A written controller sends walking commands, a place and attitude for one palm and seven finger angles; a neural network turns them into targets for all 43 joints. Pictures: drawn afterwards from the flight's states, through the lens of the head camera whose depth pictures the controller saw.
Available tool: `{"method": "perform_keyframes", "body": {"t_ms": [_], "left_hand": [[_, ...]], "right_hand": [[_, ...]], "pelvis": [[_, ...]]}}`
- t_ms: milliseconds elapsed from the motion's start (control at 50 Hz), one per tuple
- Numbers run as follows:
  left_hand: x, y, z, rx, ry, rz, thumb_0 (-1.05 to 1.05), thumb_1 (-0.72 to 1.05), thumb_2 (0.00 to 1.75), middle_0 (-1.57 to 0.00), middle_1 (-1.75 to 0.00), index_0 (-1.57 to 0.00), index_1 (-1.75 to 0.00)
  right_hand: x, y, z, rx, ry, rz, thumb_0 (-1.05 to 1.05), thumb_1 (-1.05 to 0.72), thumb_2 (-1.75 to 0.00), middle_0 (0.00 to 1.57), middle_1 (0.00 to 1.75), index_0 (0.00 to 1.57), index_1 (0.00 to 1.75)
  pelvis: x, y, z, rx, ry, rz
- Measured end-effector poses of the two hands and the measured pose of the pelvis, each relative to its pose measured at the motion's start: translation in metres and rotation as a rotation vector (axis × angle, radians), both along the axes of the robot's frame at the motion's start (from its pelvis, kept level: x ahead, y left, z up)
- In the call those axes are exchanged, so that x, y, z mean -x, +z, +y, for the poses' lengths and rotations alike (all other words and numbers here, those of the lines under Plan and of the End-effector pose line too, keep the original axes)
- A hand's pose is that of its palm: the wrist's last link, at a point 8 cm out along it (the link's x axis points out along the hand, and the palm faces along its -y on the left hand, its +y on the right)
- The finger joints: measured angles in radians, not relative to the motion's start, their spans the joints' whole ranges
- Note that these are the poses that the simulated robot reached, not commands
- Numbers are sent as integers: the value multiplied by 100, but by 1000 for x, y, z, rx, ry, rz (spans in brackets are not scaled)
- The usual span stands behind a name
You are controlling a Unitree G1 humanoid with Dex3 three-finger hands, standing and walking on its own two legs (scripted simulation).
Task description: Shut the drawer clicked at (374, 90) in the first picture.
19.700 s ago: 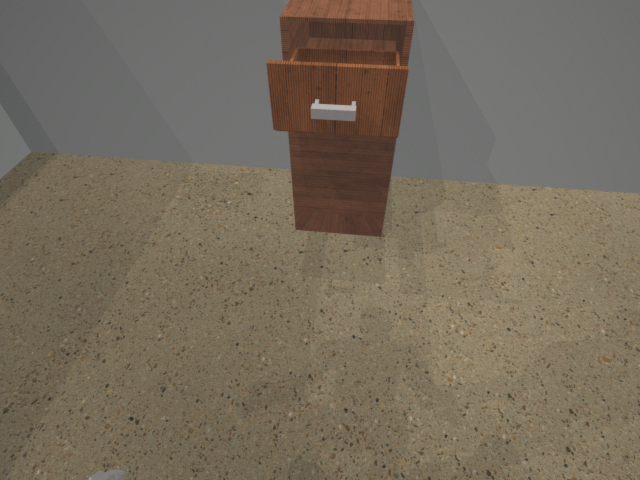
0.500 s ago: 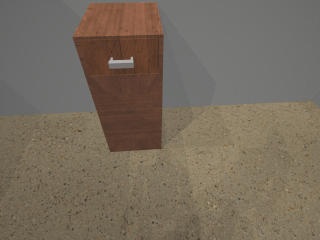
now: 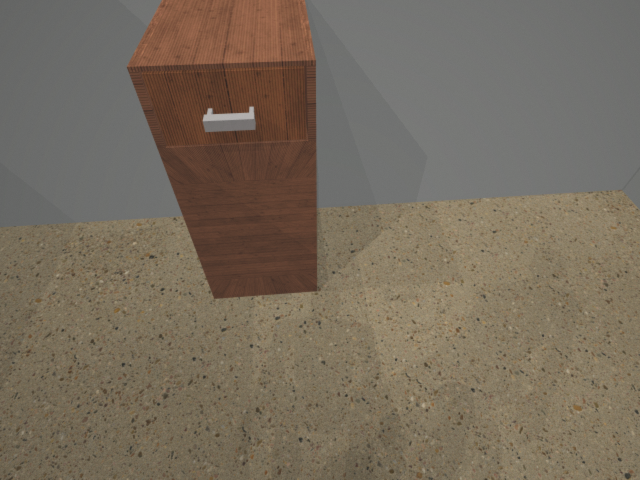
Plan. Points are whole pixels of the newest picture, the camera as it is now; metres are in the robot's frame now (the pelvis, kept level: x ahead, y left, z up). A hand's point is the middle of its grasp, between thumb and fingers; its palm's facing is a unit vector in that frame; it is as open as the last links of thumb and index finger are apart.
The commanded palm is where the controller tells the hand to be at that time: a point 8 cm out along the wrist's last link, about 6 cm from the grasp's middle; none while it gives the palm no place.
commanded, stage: look to check the result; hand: left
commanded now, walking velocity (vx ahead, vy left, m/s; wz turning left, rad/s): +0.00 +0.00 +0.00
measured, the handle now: (230, 116) +0.83 +0.24 +0.00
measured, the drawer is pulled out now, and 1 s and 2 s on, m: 0.00 0.00 0.00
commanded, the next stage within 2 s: stand and wait in 0.32 s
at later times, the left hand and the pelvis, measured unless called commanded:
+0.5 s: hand out of the picture +0.01 +0.16 -0.18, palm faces +0.03 -0.98 -0.19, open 7.4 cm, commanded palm none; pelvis +0.01 -0.01 +0.00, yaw +0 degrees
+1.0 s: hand out of the picture +0.01 +0.16 -0.17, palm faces +0.02 -0.98 -0.20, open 7.4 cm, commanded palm none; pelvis +0.02 -0.01 +0.00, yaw +0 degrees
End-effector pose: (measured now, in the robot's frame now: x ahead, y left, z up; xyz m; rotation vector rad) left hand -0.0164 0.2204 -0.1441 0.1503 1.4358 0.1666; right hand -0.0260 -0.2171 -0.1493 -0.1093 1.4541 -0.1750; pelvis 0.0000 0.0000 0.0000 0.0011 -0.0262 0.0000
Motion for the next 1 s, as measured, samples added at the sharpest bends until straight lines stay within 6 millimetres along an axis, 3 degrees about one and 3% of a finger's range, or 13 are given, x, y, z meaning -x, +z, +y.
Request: {"method": "perform_keyframes", "body": {"t_ms": [360, 1000], "left_hand": [[-19, -2, -15, 18, -7, -24, 0, 91, 90, -20, -30, -20, -30], [-20, 0, -10, 7, -2, -11, 0, 91, 90, -20, -30, -20, -30]], "right_hand": [[-20, 0, 2, -16, -2, -25, 1, -91, -90, 20, 30, 19, 30], [-18, 0, -1, -8, -3, -3, 1, -91, -90, 20, 30, 19, 30]], "pelvis": [[-11, 1, -7, 0, -5, 0], [-17, 1, -6, -2, -6, -2]]}}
